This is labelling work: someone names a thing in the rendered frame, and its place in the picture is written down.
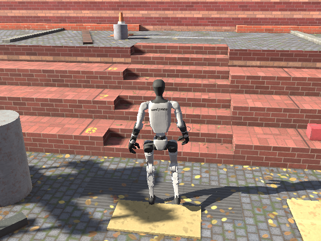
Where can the robot right thigh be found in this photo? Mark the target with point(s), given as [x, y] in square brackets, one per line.
[173, 152]

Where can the robot right upper arm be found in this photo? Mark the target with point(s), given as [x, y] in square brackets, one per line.
[175, 105]

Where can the right robot forearm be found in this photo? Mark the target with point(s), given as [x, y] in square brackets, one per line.
[184, 130]

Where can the humanoid robot torso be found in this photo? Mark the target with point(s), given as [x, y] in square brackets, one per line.
[160, 121]

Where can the left robot forearm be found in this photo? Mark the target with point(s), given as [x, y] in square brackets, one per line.
[134, 135]

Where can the right robot hand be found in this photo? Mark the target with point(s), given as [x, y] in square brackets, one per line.
[186, 139]

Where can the left robot hand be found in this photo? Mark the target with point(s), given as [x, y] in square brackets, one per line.
[130, 146]

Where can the robot left upper arm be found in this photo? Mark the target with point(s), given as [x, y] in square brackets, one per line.
[141, 114]

